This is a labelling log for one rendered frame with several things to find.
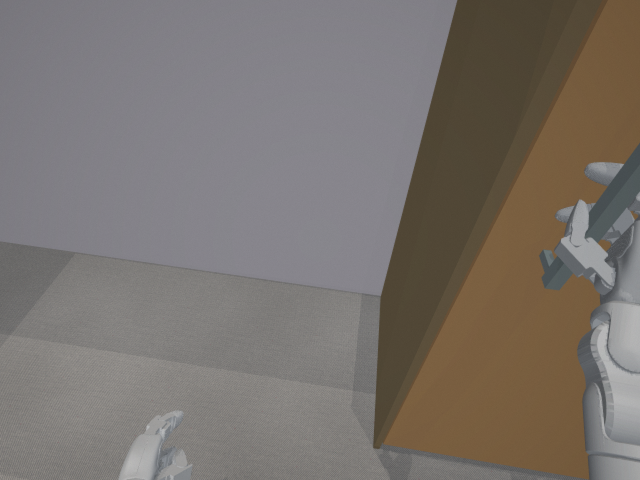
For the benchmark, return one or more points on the wardrobe door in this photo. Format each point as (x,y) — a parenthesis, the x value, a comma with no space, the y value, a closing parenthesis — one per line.
(501,381)

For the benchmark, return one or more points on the right robot forearm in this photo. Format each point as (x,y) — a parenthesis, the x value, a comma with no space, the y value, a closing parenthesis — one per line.
(609,355)

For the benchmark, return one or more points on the left robot hand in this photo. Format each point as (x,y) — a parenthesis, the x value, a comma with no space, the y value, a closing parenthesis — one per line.
(146,459)

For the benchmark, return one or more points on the handle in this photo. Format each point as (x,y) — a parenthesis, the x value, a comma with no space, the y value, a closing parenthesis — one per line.
(615,199)

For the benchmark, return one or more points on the right robot hand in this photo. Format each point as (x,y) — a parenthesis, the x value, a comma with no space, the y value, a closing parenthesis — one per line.
(586,257)

